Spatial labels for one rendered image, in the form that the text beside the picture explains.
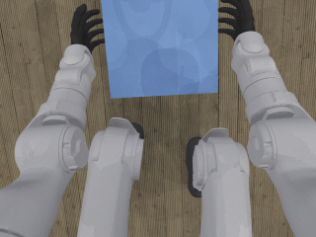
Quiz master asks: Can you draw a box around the robot left shin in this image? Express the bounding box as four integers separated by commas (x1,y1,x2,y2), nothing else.
87,118,137,167

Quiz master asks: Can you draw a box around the left robot upper arm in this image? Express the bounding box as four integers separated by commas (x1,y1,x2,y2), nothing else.
0,123,89,237

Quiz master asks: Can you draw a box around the robot left forearm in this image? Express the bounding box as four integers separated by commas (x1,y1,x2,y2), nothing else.
14,43,96,167

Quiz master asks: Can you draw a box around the carton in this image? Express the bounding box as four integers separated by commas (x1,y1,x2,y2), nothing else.
101,0,218,99

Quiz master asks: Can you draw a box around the robot right forearm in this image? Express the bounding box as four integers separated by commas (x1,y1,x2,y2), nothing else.
231,31,316,125

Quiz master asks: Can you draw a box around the right robot upper arm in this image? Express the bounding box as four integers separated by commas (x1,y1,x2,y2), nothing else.
247,117,316,237

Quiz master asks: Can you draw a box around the robot left foot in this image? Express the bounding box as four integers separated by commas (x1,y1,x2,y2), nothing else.
131,122,144,139

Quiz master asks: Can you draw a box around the left robot hand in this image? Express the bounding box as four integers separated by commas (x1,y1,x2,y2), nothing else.
70,3,105,54

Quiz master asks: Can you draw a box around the right robot hand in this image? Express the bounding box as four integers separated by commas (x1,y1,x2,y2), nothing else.
218,0,256,41

